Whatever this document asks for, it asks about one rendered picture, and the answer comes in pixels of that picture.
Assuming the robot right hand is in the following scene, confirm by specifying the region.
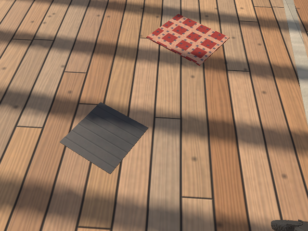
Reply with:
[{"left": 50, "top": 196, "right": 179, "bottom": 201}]
[{"left": 270, "top": 219, "right": 308, "bottom": 231}]

